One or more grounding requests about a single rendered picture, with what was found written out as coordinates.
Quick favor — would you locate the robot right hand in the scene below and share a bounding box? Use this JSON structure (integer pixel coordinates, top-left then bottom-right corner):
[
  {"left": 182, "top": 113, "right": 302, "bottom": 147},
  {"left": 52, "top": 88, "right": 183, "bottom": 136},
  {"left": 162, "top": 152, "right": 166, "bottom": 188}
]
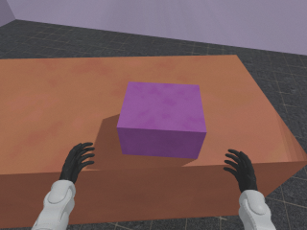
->
[{"left": 224, "top": 149, "right": 258, "bottom": 193}]

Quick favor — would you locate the left robot forearm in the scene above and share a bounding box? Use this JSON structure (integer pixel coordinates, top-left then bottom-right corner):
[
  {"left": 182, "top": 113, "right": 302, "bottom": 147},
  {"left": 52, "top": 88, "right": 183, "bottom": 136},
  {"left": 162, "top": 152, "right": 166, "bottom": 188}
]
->
[{"left": 31, "top": 179, "right": 76, "bottom": 230}]

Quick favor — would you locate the carton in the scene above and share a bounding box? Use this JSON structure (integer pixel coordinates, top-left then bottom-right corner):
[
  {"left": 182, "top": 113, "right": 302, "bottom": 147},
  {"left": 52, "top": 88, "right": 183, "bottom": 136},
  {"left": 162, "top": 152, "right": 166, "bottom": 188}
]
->
[{"left": 116, "top": 81, "right": 207, "bottom": 159}]

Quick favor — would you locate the right robot forearm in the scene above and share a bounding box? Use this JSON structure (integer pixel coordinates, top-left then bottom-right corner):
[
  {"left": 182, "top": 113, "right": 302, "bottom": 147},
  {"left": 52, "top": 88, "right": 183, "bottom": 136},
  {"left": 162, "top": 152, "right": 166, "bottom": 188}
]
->
[{"left": 238, "top": 190, "right": 276, "bottom": 230}]

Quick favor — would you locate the robot left hand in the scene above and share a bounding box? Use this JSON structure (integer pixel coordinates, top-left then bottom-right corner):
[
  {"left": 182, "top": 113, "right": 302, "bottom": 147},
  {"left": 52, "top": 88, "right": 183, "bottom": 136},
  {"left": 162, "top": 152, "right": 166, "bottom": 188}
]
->
[{"left": 59, "top": 142, "right": 95, "bottom": 184}]

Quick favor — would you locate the pedestal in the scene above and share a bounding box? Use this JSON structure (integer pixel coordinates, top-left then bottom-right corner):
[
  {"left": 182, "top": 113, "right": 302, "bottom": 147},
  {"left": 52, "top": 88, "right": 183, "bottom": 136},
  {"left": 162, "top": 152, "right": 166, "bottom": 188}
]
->
[{"left": 0, "top": 55, "right": 307, "bottom": 229}]

